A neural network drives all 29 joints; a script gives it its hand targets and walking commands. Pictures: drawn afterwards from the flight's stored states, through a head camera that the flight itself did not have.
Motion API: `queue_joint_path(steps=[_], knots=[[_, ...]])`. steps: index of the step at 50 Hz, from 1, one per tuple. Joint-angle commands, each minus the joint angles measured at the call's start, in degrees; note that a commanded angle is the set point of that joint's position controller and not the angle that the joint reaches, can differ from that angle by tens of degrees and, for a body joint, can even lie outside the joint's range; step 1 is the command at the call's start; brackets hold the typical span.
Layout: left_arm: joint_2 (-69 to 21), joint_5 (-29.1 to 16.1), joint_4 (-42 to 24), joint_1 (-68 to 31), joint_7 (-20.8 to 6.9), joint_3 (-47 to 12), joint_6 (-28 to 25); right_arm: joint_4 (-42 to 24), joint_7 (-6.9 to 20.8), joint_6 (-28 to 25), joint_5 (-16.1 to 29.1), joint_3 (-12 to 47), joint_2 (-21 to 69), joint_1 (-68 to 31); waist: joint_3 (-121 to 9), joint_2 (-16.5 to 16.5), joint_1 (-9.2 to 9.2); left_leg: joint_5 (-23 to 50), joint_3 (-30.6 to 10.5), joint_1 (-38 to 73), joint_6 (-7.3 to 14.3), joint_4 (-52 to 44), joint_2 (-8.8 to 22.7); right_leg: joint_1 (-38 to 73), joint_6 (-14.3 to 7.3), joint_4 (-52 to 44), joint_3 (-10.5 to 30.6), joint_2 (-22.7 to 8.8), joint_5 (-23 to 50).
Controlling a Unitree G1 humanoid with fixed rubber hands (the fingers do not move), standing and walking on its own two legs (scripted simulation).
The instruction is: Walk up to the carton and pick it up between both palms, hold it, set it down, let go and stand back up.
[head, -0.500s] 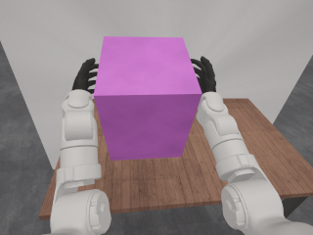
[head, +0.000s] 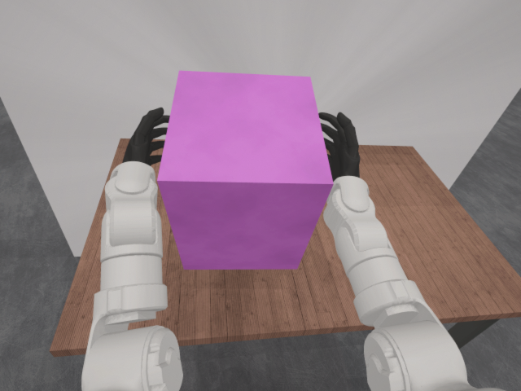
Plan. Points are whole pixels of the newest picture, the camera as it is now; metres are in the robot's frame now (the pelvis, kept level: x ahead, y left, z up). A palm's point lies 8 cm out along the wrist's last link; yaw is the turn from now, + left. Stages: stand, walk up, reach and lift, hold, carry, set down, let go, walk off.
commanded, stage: set down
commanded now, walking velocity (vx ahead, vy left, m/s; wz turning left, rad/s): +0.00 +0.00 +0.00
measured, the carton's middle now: (243, 178) +0.42 +0.01 +0.13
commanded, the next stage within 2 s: none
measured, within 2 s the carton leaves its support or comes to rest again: neither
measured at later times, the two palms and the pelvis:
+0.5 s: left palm (147, 185) +0.39 +0.16 +0.14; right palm (339, 190) +0.36 -0.13 +0.16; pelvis +0.00 +0.00 +0.00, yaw +0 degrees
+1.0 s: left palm (157, 191) +0.42 +0.15 +0.10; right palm (334, 198) +0.38 -0.14 +0.13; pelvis +0.02 +0.01 +0.00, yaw +0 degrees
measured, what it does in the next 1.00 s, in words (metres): stands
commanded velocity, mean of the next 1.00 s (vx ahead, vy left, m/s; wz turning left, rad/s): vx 0.00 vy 0.00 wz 0.00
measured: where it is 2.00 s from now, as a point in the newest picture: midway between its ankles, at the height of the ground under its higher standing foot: outside the picture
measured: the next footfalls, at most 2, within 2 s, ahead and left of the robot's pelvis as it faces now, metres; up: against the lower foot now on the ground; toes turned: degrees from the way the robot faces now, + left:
none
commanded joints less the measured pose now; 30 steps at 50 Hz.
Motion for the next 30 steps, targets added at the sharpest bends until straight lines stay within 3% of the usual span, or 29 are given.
queue_joint_path(steps=[1,4,7,8,10,14,16,20,22,25,26,27,30], knots=[[-23.5,-8.2,0.0,-24.3,-7.5,-19.7,-5.3,-14.2,4.3,-4.3,-6.3,18.2,24.8,-29.4,-20.4,7.3,-1.06,16.7,5.6,2.2,0.7,-0.3,-5.0,13.6,4.1,-1.1,-0.1,2.5,31.7],[-23.8,-8.0,0.0,-24.2,-7.6,-19.8,-5.5,-13.7,4.1,-4.5,-6.5,17.5,24.8,-28.2,-19.4,8.2,-2.2,17.7,5.6,3.4,0.2,0.0,-4.9,13.2,4.0,-1.1,-0.6,2.4,33.0],[-23.4,-8.3,0.8,-23.6,-7.7,-20.0,-6.2,-15.4,3.7,-5.2,-7.7,17.7,25.0,-29.0,-19.5,6.8,-1.71,17.2,5.7,2.0,0.0,-0.1,-4.9,14.4,4.3,-0.7,-0.5,2.4,33.9],[-24.0,-8.7,0.8,-24.3,-7.7,-20.5,-6.4,-15.8,3.8,-5.4,-7.8,17.4,24.9,-29.7,-19.5,7.6,-2.37,17.2,5.5,2.1,0.0,-0.3,-4.9,13.8,4.1,-0.9,-0.7,2.4,33.2],[-23.9,-9.2,-0.4,-25.2,-7.6,-21.3,-7.2,-15.3,3.8,-5.8,-8.0,18.5,26.2,-28.8,-19.4,7.6,-2.03,17.6,5.5,2.1,-0.2,-0.4,-4.9,13.7,4.1,-1.0,-0.6,2.3,32.9],[-23.1,-8.5,5.3,-25.9,-8.0,-19.2,-7.9,-11.9,4.2,-5.7,-11.2,13.6,25.2,-28.6,-16.0,6.4,-3.0,9.7,6.0,0.5,0.6,-2.4,-4.3,11.1,3.7,-2.8,-1.2,2.5,23.0],[-23.0,-8.5,6.1,-27.2,-8.1,-19.1,-8.8,-11.4,4.5,-6.0,-11.8,12.6,25.9,-29.6,-15.9,8.3,-2.72,7.7,6.3,-1.1,0.4,-3.1,-4.4,10.3,3.4,-2.8,-1.0,2.1,20.8],[-22.3,-7.8,9.8,-30.6,-8.2,-16.7,-10.4,-8.7,4.9,-6.2,-14.2,9.6,26.4,-30.1,-13.6,7.3,-2.14,2.7,6.9,-3.2,1.2,-4.3,-3.9,8.2,3.3,-3.3,-1.1,1.8,14.8],[-22.1,-8.2,9.6,-31.3,-8.1,-16.5,-11.5,-8.5,4.9,-6.1,-14.1,10.0,28.4,-29.2,-14.9,7.3,-1.41,2.8,7.2,-4.3,1.7,-4.4,-4.3,8.9,3.6,-2.7,-0.4,1.5,16.1],[-22.0,-8.4,11.0,-32.5,-8.1,-16.0,-12.7,-6.8,5.1,-5.8,-15.1,8.9,28.6,-28.2,-14.6,8.0,-1.91,1.6,7.3,-5.6,1.7,-5.0,-4.3,8.9,3.8,-2.8,-0.2,1.1,16.2],[-21.4,-8.0,12.9,-32.6,-8.2,-14.5,-13.0,-7.0,5.1,-5.8,-15.4,8.7,29.7,-29.4,-14.4,6.6,-0.58,0.1,7.5,-6.7,2.0,-5.3,-4.2,8.9,4.0,-2.8,0.1,1.0,14.3],[-21.2,-8.2,12.0,-33.4,-8.2,-14.1,-13.6,-5.8,5.1,-5.6,-15.9,7.9,29.6,-28.1,-14.2,7.2,-1.4,1.0,7.4,-6.6,1.9,-5.4,-4.3,8.7,4.1,-2.6,0.1,1.1,15.6],[-22.4,-9.0,12.9,-33.8,-8.0,-15.6,-15.3,-5.3,5.0,-6.0,-16.0,9.2,31.3,-28.0,-18.0,7.6,-0.85,3.4,7.3,-6.7,1.6,-4.4,-4.3,10.2,4.4,-1.8,0.6,1.0,20.1]])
